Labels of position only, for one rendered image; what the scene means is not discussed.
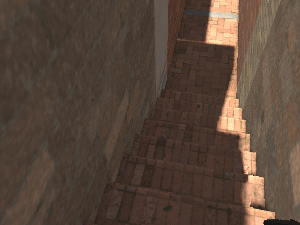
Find stairs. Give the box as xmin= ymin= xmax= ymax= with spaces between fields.
xmin=83 ymin=89 xmax=276 ymax=225

